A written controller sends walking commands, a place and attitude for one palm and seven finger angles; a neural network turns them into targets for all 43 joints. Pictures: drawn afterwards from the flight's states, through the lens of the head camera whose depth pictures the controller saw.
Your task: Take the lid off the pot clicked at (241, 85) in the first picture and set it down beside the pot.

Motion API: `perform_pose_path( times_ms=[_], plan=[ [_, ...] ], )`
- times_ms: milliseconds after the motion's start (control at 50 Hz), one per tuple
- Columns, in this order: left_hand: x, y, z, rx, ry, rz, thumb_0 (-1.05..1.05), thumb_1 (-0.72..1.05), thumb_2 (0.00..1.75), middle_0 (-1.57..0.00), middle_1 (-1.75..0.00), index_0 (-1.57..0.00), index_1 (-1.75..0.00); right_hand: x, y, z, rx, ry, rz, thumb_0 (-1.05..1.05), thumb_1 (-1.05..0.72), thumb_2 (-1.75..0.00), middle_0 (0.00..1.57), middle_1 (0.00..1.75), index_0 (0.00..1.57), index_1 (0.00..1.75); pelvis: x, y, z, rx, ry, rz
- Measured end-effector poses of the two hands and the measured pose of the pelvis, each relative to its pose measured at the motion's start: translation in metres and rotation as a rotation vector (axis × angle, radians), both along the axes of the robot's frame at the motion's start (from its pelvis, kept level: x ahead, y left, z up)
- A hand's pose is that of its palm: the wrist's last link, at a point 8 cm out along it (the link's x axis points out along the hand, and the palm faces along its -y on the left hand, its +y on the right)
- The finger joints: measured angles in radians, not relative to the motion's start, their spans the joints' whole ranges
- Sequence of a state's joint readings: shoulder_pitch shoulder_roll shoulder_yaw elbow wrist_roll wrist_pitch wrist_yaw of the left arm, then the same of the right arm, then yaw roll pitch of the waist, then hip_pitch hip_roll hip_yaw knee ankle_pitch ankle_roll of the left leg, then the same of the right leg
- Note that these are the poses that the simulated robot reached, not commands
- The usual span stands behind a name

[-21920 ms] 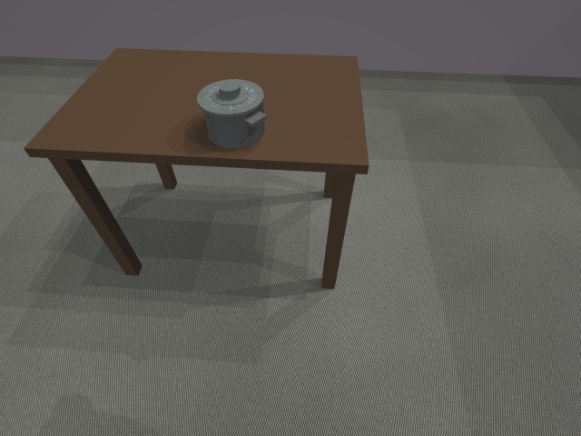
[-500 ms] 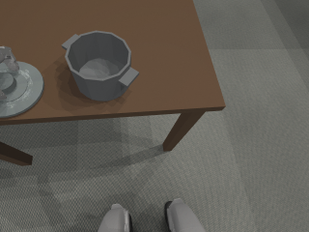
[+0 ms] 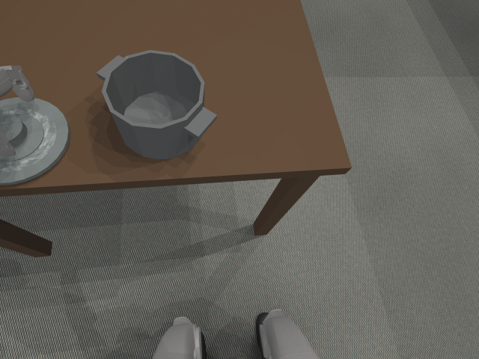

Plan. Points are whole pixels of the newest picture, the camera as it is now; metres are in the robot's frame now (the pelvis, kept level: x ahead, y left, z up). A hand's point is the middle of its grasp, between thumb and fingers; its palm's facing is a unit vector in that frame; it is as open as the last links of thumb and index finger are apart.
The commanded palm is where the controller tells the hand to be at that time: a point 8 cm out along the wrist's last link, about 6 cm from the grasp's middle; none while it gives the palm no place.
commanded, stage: raise the empty hand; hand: left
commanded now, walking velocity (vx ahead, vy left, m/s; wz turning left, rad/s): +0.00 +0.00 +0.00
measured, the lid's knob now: (6, 131) +0.50 +0.35 -0.01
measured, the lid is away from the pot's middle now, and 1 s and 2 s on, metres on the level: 0.25 0.25 0.25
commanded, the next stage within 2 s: draw the hand back to the body in 1.18 s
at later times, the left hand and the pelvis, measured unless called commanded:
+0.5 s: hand out of the picture +0.47 +0.34 +0.09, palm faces -0.45 -0.10 -0.89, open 10.9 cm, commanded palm +0.51 +0.34 +0.14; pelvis +0.01 -0.01 +0.02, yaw +1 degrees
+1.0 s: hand out of the picture +0.48 +0.34 +0.14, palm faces -0.42 -0.11 -0.90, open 10.9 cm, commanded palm +0.51 +0.34 +0.20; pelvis +0.02 -0.01 +0.03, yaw +1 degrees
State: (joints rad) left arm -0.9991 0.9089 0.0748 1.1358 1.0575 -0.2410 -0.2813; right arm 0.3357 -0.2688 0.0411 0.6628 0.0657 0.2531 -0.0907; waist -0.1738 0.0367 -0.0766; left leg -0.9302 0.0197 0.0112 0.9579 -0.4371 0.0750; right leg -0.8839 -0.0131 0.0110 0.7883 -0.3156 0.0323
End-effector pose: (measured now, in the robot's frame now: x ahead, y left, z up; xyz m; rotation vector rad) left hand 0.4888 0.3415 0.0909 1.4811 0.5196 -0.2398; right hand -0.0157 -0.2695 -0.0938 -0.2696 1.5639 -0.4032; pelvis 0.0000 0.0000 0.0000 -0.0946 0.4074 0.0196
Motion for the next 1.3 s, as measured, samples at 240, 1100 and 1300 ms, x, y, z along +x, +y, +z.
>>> perform_pose_path(
  times_ms=[240, 1100, 1300],
  plan=[
    [-0.006, 0.004, 0.03, 0.014, -0.001, 0.043, 0.0, 0.11, 0.41, -0.29, -0.99, -0.29, -0.99, 0.012, -0.003, 0.004, 0.021, -0.045, 0.003, 0.0, -0.91, -0.9, 0.21, 0.3, 0.21, 0.3, 0.005, -0.004, 0.008, 0.009, -0.035, 0.005],
    [-0.005, 0.003, 0.115, 0.009, -0.048, 0.066, 0.0, 0.11, 0.41, -0.29, -0.99, -0.3, -0.99, 0.051, -0.018, 0.019, 0.034, -0.147, 0.026, 0.0, -0.91, -0.9, 0.21, 0.3, 0.2, 0.3, 0.024, -0.014, 0.031, 0.036, -0.118, 0.009],
    [-0.005, 0.009, 0.114, 0.012, -0.015, 0.088, 0.0, 0.11, 0.41, -0.29, -0.99, -0.29, -0.99, 0.058, -0.019, 0.021, 0.037, -0.151, 0.028, 0.0, -0.91, -0.9, 0.21, 0.3, 0.21, 0.3, 0.028, -0.015, 0.033, 0.039, -0.121, 0.007]
  ],
)
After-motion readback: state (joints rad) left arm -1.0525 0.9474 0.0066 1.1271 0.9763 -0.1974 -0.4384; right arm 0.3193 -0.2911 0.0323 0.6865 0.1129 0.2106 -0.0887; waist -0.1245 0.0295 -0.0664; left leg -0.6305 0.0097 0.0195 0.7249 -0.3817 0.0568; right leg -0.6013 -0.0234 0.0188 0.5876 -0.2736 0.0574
